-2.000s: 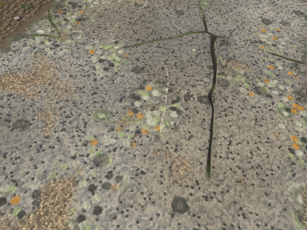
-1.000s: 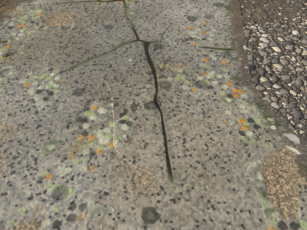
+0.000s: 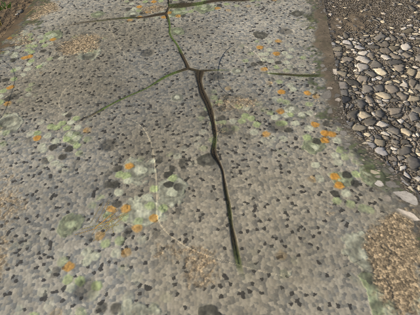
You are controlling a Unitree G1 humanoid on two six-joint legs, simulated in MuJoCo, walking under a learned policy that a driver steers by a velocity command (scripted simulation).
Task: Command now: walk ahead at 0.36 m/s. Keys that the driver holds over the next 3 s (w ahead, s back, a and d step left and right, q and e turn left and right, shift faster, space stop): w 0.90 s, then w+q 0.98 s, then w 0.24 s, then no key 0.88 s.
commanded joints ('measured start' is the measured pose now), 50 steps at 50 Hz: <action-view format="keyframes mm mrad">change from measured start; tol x32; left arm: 1 247 97 29 49 0 -3 5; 27 352 -1 -36 -44 22 -19 -4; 50 -200 128 19 -293 6 -43 -35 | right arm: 1 -109 -55 3 -80 -9 -16 11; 20 -493 -24 11 -267 -5 -65 69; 26 83 -245 -79 -125 -35 -55 50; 50 41 -153 -44 -31 -11 -27 13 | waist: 1 141 -92 31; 21 70 -115 148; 27 -105 209 -425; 31 7 -2 -18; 50 19 38 48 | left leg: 1 -397 58 -42 154 -121 82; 5 -774 68 -80 784 -70 65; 21 -525 43 35 113 323 41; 25 94 4 40 143 250 137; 27 583 392 -764 -88 -68 355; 34 -124 205 -199 -286 208 233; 50 162 241 -126 -104 519 153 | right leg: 1 378 -69 136 -185 -25 -30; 3 404 -393 777 -416 -408 -254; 24 408 -205 60 -108 962 -92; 28 -411 31 182 853 -218 -16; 42 -328 -93 46 98 422 29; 50 -194 -20 47 -89 238 -25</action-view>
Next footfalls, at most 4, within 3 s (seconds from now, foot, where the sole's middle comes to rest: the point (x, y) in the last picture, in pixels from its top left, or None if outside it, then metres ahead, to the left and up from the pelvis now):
0.02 right None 0.05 -0.12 -0.78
0.50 left None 0.43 0.11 -0.78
1.04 right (263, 256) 0.73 -0.13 -0.78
1.56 left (179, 205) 0.96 0.17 -0.78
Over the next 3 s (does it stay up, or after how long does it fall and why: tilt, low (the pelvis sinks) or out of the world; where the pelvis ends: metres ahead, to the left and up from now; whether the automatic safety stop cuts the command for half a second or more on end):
stays up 1.27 0.26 -0.01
